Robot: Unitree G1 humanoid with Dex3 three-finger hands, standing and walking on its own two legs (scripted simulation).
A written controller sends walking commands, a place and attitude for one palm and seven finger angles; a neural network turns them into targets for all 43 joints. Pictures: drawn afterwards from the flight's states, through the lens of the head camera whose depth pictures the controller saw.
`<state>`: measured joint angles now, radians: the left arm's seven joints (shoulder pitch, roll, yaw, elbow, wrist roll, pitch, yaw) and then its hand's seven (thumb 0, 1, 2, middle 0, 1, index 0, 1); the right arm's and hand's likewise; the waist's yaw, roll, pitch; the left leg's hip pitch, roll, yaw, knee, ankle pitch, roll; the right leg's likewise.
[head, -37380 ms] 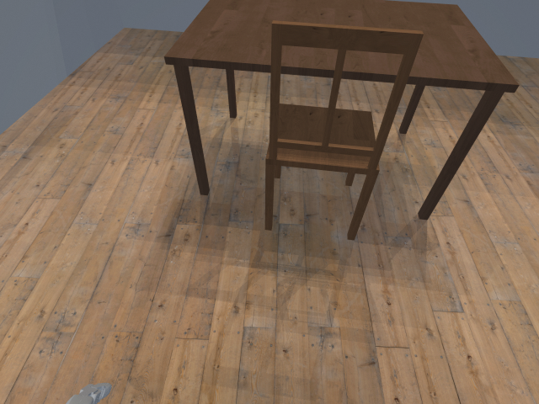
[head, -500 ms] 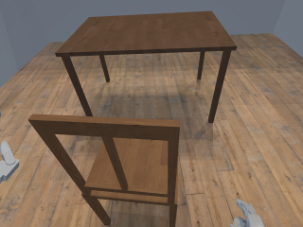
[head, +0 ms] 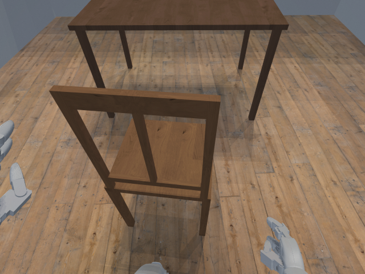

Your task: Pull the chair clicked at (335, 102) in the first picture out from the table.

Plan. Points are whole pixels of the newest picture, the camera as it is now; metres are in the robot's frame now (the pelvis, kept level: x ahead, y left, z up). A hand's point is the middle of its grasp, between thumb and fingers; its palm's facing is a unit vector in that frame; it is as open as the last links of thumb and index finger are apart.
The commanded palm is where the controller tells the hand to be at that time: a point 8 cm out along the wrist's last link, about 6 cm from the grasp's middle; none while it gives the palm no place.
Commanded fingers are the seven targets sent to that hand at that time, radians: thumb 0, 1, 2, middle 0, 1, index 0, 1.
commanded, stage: stop stepping back and stand still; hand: left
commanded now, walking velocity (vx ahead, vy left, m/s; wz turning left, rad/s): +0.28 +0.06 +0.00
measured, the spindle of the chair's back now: (147, 152) +0.45 +0.16 -0.06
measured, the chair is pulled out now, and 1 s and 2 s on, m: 0.68 0.68 0.68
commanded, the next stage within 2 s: let the arm hang, fingers relaxed in 0.68 s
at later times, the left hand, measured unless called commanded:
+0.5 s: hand out of the picture +0.11 +0.27 +0.17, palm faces +0.45 -0.77 -0.45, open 7.4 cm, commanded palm +0.06 +0.31 +0.19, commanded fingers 0.00 0.90 0.90 -0.20 -0.30 -0.20 -0.30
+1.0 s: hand out of the picture +0.05 +0.19 -0.12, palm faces +0.07 -0.98 -0.21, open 7.4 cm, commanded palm none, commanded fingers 0.00 0.90 0.90 -0.20 -0.30 -0.20 -0.30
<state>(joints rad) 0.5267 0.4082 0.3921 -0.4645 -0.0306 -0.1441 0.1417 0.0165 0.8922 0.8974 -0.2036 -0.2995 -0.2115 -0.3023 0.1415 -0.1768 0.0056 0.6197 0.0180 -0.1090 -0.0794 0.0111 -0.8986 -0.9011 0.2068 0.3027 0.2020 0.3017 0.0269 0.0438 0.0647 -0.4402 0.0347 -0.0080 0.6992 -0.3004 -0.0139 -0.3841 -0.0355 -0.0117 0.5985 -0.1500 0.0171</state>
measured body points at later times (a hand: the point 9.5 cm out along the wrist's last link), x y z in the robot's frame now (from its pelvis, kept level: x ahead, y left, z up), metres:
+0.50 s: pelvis -0.08 +0.01 +0.01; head -0.09 +0.01 +0.46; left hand +0.08 +0.31 +0.19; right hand +0.03 -0.23 -0.10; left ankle -0.06 +0.12 -0.72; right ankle -0.07 -0.12 -0.72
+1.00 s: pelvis -0.06 +0.00 +0.01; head -0.07 +0.01 +0.46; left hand +0.05 +0.24 -0.10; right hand +0.06 -0.23 -0.11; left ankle -0.06 +0.12 -0.72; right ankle -0.07 -0.12 -0.72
